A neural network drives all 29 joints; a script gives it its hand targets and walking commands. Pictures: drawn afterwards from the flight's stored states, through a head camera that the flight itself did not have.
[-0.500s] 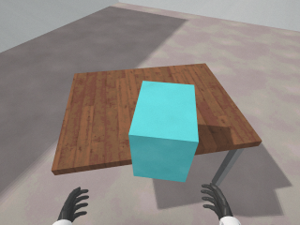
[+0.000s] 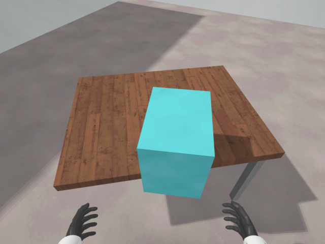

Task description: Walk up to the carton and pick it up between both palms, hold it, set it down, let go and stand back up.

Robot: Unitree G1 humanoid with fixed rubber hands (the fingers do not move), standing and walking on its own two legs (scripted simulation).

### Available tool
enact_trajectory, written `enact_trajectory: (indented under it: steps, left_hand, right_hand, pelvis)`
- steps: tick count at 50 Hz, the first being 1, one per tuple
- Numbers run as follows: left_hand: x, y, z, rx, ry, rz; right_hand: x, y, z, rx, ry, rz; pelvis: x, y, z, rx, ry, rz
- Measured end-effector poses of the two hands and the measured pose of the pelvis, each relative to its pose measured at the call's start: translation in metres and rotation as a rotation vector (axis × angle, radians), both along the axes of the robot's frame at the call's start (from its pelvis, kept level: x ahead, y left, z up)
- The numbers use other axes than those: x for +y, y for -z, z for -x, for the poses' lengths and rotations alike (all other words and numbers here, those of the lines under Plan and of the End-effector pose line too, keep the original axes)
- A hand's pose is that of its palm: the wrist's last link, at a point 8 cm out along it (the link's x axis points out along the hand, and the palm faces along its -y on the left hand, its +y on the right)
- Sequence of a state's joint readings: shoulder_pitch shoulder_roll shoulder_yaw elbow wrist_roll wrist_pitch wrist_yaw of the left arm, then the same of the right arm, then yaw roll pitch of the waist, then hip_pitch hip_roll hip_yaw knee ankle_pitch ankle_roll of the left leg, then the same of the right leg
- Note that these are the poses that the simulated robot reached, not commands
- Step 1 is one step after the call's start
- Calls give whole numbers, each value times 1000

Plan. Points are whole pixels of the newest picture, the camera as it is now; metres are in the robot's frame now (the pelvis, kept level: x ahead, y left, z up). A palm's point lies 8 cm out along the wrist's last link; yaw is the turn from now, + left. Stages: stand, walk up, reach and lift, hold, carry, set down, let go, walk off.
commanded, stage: set down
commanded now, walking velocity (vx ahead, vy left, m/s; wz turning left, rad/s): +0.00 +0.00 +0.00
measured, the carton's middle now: (176, 142) +0.45 -0.04 -0.07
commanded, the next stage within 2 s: let go in 0.06 s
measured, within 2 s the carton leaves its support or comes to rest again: neither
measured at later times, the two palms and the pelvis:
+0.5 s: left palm out of the picture +0.14 +0.23 -0.08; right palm (252, 240) +0.15 -0.21 -0.09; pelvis -0.01 +0.00 +0.00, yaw +0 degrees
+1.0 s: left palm out of the picture +0.14 +0.27 -0.08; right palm out of the picture +0.13 -0.26 -0.10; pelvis +0.00 +0.00 +0.00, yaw +0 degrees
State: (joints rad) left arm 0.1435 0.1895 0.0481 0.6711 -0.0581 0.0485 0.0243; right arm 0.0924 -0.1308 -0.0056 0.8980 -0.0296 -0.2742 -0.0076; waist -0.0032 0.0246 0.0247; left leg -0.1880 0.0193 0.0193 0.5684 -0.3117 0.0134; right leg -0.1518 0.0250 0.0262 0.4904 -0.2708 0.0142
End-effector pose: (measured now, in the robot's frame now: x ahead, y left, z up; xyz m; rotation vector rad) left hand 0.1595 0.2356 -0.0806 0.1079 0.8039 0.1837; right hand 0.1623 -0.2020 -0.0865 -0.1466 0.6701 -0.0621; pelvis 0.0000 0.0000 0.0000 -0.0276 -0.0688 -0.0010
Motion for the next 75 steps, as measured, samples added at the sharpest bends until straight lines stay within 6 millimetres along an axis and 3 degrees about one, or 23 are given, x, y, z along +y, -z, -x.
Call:
enact_trajectory:
  steps: [29,40,47,64,75]
  left_hand:
    - [-2,2,17,53,-8,7]
    - [27,-6,18,16,5,-78]
    - [31,-4,16,29,6,-89]
    - [34,3,8,75,2,-92]
    - [34,3,9,77,2,-93]
  right_hand:
    - [-9,4,17,62,9,8]
    - [-48,13,38,244,39,109]
    - [-57,12,34,261,42,133]
    - [-58,15,21,286,47,130]
    - [-58,15,22,289,50,129]
  pelvis:
    - [-2,0,12,-14,0,-3]
    - [-2,0,9,-11,0,-3]
    - [-2,0,4,-3,0,-3]
    - [-2,0,-12,19,0,-3]
    - [-2,0,-12,19,0,-3]
